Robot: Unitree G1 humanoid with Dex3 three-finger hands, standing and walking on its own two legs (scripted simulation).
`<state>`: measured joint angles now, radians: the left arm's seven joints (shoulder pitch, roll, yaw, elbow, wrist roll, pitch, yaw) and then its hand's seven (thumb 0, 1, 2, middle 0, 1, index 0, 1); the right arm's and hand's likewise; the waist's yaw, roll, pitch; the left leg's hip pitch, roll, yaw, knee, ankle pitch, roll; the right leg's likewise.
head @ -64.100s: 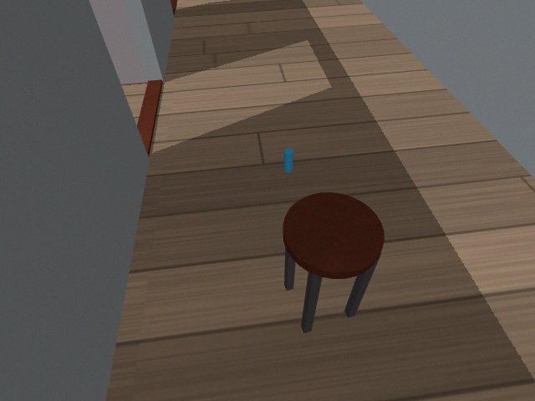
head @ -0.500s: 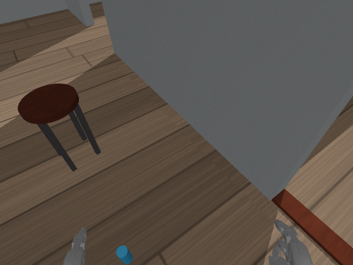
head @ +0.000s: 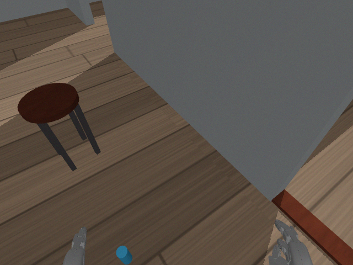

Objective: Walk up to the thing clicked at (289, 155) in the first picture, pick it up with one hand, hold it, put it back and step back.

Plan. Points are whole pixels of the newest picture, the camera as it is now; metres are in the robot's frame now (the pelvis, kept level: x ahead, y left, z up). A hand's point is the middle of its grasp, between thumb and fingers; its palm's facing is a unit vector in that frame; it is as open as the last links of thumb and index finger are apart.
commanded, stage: stand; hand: left
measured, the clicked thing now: (124, 255) +0.32 +0.27 -0.66
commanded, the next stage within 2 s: none
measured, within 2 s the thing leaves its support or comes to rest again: neither
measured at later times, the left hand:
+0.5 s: hand out of the picture +0.16 +0.19 -0.09, palm faces -0.02 -0.95 -0.32, open 10.6 cm
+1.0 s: hand out of the picture +0.04 +0.26 -0.11, palm faces -0.01 -0.94 -0.33, open 7.4 cm
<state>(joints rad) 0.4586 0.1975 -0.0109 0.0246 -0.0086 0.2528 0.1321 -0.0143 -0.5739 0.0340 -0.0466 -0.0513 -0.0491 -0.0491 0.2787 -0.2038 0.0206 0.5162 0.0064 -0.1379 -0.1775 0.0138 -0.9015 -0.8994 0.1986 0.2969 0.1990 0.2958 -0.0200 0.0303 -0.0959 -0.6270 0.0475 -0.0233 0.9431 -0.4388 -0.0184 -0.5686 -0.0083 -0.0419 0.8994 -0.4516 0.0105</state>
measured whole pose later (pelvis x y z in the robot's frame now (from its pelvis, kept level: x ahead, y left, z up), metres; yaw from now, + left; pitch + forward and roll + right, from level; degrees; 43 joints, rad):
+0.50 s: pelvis +0.00 +0.00 +0.01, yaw +1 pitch +3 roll +0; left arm 0.30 0.26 -0.02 0.37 0.06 0.09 0.05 -0.01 0.36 0.76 -0.19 -0.28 -0.19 -0.28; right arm 0.20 -0.25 0.01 0.70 -0.07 -0.06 -0.07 0.01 -0.90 -0.90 0.20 0.30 0.20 0.30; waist 0.00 -0.01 -0.02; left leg -0.52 0.02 -0.01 0.88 -0.41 -0.01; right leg -0.48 -0.03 -0.03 0.87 -0.44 0.01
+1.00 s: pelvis -0.01 +0.02 +0.05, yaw +1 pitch -4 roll +0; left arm 0.20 0.32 0.00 1.04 0.03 0.00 0.02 0.00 0.90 0.89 -0.20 -0.30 -0.20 -0.30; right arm 0.17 -0.30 -0.02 1.07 -0.03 0.00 0.00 0.01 -0.90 -0.90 0.20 0.30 0.20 0.30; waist 0.01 -0.01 0.06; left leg -0.19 -0.01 0.01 0.46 -0.21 0.02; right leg -0.15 -0.06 -0.03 0.45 -0.23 0.04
